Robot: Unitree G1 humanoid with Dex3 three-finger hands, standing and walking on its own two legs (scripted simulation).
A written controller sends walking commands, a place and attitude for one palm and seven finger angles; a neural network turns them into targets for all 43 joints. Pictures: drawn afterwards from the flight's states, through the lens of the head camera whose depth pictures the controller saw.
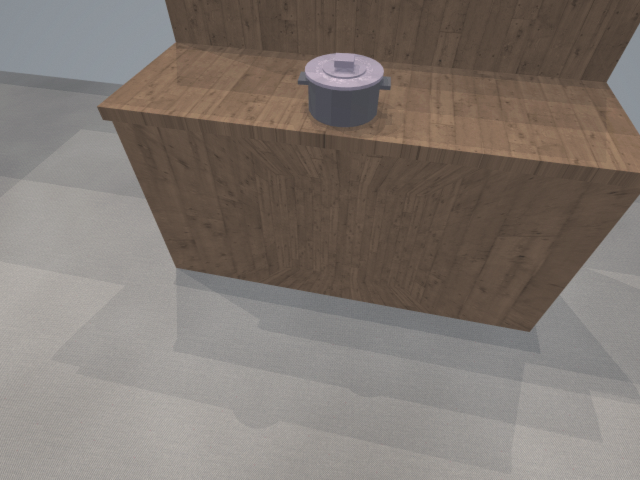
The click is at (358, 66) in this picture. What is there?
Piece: lid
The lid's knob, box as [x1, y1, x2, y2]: [334, 53, 354, 67]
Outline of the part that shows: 336,53 334,66 353,66 354,54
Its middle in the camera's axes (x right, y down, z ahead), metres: +0.06 -0.43 +0.94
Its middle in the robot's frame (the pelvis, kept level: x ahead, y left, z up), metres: +1.00 -0.01 +0.08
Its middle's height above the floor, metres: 0.86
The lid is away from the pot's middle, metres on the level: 0.00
